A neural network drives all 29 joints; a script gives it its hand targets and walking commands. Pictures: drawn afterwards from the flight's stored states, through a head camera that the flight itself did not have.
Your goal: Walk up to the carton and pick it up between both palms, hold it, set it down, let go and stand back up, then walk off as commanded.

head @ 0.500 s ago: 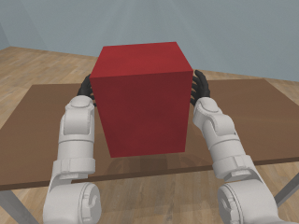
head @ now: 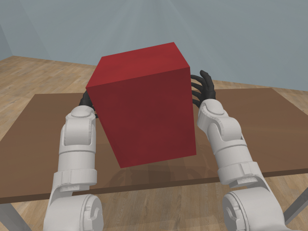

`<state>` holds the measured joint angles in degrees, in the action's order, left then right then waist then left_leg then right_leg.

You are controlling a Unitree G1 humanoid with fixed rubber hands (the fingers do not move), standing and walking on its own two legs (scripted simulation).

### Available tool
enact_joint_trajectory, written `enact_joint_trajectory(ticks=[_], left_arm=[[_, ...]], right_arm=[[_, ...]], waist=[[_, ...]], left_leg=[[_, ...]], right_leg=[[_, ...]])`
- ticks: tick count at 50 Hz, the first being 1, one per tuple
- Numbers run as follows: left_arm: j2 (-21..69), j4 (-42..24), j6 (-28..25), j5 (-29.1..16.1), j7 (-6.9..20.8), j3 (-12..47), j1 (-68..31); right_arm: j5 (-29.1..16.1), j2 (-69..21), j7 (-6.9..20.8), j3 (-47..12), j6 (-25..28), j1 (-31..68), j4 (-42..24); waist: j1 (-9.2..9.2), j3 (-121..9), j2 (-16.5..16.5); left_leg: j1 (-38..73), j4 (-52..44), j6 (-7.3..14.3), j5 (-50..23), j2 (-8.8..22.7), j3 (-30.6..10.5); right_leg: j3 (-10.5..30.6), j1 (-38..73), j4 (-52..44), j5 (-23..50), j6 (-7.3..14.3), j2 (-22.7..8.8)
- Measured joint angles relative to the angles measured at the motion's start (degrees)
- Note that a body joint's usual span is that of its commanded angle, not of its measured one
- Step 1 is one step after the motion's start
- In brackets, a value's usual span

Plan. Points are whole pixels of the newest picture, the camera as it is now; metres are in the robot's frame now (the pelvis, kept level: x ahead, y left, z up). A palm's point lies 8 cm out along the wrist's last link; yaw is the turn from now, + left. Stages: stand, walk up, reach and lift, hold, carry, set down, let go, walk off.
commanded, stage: set down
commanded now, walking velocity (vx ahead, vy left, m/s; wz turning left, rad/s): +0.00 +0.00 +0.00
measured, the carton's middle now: (147, 104) +0.41 +0.01 +0.19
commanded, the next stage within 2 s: none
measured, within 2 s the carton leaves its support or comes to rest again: neither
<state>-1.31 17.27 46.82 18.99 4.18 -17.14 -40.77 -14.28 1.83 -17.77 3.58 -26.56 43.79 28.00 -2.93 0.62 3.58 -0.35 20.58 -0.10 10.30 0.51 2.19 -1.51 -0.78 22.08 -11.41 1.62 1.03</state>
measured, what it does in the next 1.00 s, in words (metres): stands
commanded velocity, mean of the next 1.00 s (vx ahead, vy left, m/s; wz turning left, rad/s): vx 0.00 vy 0.00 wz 0.00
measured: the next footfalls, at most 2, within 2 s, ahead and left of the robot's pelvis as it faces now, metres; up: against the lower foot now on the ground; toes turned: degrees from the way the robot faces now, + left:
none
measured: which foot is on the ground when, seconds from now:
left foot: down 0.00-1.00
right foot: down 0.00-1.00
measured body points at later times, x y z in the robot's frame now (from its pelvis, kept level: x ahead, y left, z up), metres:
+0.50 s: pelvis -0.01 -0.01 +0.00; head -0.04 +0.02 +0.45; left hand +0.39 +0.15 +0.15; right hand +0.40 -0.15 +0.18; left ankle +0.02 +0.12 -0.74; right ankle +0.02 -0.10 -0.74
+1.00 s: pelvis +0.02 -0.02 +0.00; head -0.02 -0.01 +0.45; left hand +0.40 +0.16 +0.16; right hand +0.43 -0.14 +0.17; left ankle +0.02 +0.12 -0.74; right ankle +0.02 -0.10 -0.74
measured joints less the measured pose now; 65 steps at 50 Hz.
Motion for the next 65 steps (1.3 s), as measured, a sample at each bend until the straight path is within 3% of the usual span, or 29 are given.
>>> enact_joint_trajectory(ticks=[4,8,11,16,20,23,30,36,40,43,50,54,59,65], left_arm=[[0.0,-2.4,-1.3,0.0,-0.4,0.6,1.0],[0.0,-7.3,-4.3,-0.7,-3.7,3.9,2.9],[1.0,-7.3,-7.7,-1.0,-5.4,4.7,2.6],[3.0,1.2,-12.3,-0.8,-6.7,2.4,-2.6],[3.2,10.7,-13.1,1.6,-4.4,-1.8,-6.4],[3.2,14.2,-13.2,2.7,-3.7,-3.6,-5.8],[4.1,11.2,-18.2,1.7,-4.9,-0.5,1.7],[4.1,5.7,-23.0,-3.3,-10.5,3.7,6.0],[4.1,5.4,-23.9,-3.4,-12.4,4.9,5.1],[4.1,5.5,-22.7,-3.4,-12.2,4.0,3.3],[4.0,8.6,-19.1,-0.8,-5.3,-2.6,1.1],[4.1,9.2,-17.8,-0.4,-4.5,-3.3,3.3],[4.6,9.1,-21.1,-0.8,-5.7,-2.1,6.2],[4.7,9.1,-25.2,-3.8,-11.6,2.2,3.5]], right_arm=[[0.0,-0.2,0.7,-0.4,3.3,-0.2,0.0],[0.0,-0.2,2.7,-0.5,11.8,-2.8,0.0],[0.4,-0.2,3.6,0.3,17.1,-4.7,0.0],[4.2,-0.2,5.9,4.9,20.7,-3.0,5.2],[7.2,-0.2,8.6,8.8,20.3,1.0,13.8],[8.0,-0.2,9.8,9.1,20.6,1.8,17.1],[8.0,-0.5,10.6,7.3,27.4,0.5,17.4],[8.0,-0.4,10.6,5.8,34.5,-2.0,17.5],[8.0,-0.5,8.4,5.0,34.2,-3.4,17.6],[8.0,-0.5,7.1,4.7,31.4,-3.0,17.6],[8.0,-0.5,6.8,4.0,24.8,-1.0,17.6],[8.0,-1.3,7.7,3.8,25.9,-0.6,17.5],[8.0,-1.9,8.1,4.1,29.9,-0.7,18.1],[9.0,-1.9,10.8,10.2,35.3,-0.5,20.0]], waist=[[0.77,5.0,1.1],[1.01,5.6,1.3],[1.08,3.5,0.9],[1.12,0.1,0.8],[1.17,0.5,1.6],[1.86,2.2,2.1],[4.33,7.2,0.8],[4.54,2.2,-0.9],[4.39,-2.8,-1.4],[4.32,-4.3,-1.4],[5.75,0.6,-0.7],[7.00,5.0,0.1],[7.53,6.5,0.3],[7.51,-1.3,0.1]], left_leg=[[0.0,0.0,0.0,-0.8,0.0,0.0],[-1.1,0.5,0.0,-1.0,0.1,0.0],[-1.5,0.8,0.0,-0.7,0.1,0.0],[-1.4,0.4,0.0,-0.5,0.1,0.0],[-0.6,-1.3,0.0,-0.6,-0.2,0.0],[-0.5,-2.6,0.0,-1.1,-0.2,0.0],[-2.6,-3.4,-0.8,-2.9,0.5,0.0],[-6.9,-0.9,-1.1,-1.3,1.1,0.0],[-7.0,-0.5,-1.1,-0.5,1.1,0.0],[-5.4,-1.6,-1.1,0.1,1.2,0.0],[-1.7,-2.4,-1.1,-0.2,1.1,0.0],[-1.7,-2.4,-1.1,-1.1,1.1,0.0],[-4.6,-1.0,-1.1,-1.3,1.2,0.0],[-11.6,0.6,-1.1,-1.3,1.2,0.0]], right_leg=[[0.0,0.0,0.0,0.8,0.0,0.0],[0.0,-0.8,0.0,1.2,0.0,0.1],[0.0,-1.2,0.0,1.1,0.0,0.1],[0.0,-1.3,0.0,0.8,0.0,0.1],[0.0,-1.3,0.0,0.6,0.0,-0.2],[-0.1,-1.8,0.0,0.7,0.0,-0.2],[-0.2,-4.2,0.0,0.9,1.3,0.5],[-0.2,-7.3,0.0,0.3,1.6,1.1],[-0.2,-7.3,0.0,-0.7,1.6,1.1],[-0.3,-6.2,0.0,-1.2,1.6,1.2],[-0.3,-2.9,0.0,-1.0,1.3,1.1],[-0.3,-2.9,0.0,-0.2,1.3,1.1],[-0.3,-5.1,0.0,0.7,1.4,1.1],[-0.4,-11.4,0.0,1.6,1.4,1.1]])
